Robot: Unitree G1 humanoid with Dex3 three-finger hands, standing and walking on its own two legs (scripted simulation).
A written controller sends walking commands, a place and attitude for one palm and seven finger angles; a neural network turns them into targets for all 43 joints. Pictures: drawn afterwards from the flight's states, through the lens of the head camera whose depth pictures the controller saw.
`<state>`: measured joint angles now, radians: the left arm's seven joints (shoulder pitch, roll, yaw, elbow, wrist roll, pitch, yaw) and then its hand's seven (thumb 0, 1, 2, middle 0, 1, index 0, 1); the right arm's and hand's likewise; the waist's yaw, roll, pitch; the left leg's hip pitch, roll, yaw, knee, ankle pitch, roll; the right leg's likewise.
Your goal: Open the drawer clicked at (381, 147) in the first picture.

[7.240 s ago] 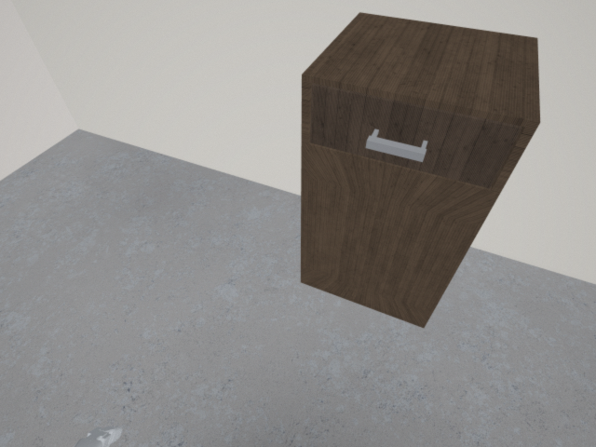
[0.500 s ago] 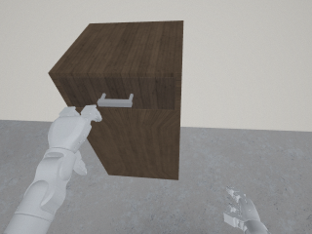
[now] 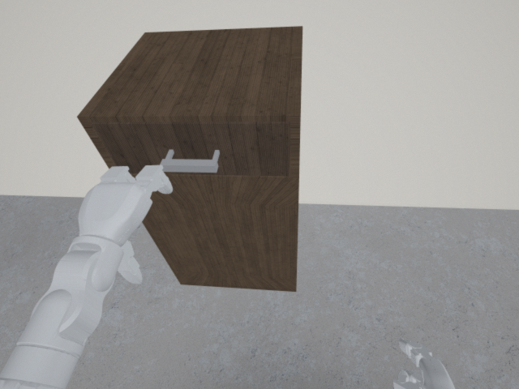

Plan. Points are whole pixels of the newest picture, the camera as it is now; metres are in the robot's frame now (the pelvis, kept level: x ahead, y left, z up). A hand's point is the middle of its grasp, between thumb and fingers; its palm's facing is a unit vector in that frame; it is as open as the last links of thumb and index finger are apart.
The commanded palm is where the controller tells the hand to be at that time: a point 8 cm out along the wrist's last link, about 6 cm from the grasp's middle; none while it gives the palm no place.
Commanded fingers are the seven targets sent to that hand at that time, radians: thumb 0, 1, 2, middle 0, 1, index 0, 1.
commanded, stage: move the hooked fingers above the handle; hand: left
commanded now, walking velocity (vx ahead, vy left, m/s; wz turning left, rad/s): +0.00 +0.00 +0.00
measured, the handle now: (191, 159) +0.57 +0.25 -0.01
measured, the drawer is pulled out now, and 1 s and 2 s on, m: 0.00 0.00 0.00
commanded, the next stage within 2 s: none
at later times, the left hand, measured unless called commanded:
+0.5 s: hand (149, 209) +0.35 +0.24 +0.09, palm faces +0.00 -0.04 -1.00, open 13.8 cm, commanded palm +0.34 +0.24 +0.14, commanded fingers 0.00 -0.50 0.30 -0.30 -1.20 -0.30 -1.20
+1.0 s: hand (164, 182) +0.43 +0.24 +0.07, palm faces -0.02 -0.01 -1.00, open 13.8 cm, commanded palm +0.41 +0.25 +0.12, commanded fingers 0.00 -0.50 0.30 -0.30 -1.20 -0.30 -1.20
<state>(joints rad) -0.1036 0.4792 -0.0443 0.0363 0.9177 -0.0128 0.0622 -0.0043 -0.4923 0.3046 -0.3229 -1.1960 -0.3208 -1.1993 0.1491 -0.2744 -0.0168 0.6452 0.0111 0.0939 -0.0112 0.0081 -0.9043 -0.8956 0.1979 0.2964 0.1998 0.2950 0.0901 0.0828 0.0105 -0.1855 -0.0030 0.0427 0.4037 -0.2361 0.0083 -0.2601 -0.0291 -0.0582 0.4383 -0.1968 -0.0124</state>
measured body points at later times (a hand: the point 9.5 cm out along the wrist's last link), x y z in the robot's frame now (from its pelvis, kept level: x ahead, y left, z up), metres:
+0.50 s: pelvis +0.00 +0.00 +0.00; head +0.03 -0.04 +0.45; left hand +0.34 +0.24 +0.14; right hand +0.18 -0.23 -0.12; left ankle -0.02 +0.11 -0.74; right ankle +0.02 -0.11 -0.74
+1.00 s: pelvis +0.01 +0.00 -0.01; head +0.06 -0.02 +0.44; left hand +0.42 +0.24 +0.12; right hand +0.11 -0.26 -0.14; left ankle -0.02 +0.11 -0.74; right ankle +0.02 -0.11 -0.74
